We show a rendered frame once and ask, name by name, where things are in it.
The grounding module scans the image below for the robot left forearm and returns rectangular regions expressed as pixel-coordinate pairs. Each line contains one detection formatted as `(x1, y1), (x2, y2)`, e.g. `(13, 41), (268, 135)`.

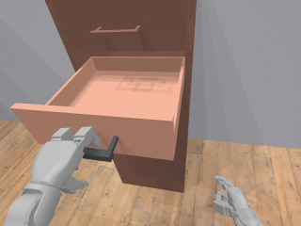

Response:
(4, 182), (62, 226)

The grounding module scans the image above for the cabinet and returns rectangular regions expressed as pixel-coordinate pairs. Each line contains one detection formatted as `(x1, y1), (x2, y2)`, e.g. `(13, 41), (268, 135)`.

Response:
(45, 0), (197, 193)

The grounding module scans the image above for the left robot hand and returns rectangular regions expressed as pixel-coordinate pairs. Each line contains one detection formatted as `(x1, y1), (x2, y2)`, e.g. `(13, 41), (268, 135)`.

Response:
(30, 126), (102, 194)

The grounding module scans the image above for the drawer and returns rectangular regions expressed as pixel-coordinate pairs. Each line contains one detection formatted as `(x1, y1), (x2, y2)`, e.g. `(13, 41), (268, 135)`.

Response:
(10, 56), (185, 161)

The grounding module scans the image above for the handle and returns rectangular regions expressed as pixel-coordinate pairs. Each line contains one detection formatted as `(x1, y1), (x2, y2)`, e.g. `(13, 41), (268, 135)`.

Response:
(83, 136), (119, 162)
(89, 29), (139, 40)

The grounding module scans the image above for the right robot hand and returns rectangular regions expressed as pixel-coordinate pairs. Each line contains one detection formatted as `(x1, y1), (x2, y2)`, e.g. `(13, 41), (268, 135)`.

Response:
(214, 175), (250, 219)

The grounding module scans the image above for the robot right forearm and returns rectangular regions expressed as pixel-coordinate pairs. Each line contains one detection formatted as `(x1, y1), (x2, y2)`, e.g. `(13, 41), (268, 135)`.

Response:
(233, 208), (264, 226)

